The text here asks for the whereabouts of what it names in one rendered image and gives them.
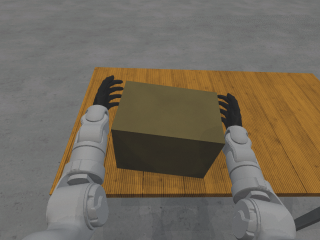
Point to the left robot upper arm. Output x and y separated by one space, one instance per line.
74 213

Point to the table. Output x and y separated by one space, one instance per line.
279 110

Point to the right robot upper arm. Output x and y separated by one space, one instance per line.
255 219

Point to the robot left forearm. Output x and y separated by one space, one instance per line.
86 164

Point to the robot left hand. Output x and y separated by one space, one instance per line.
103 96

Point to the carton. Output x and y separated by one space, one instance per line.
167 130

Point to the robot right hand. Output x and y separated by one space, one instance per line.
233 115

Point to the robot right forearm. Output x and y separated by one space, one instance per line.
244 170

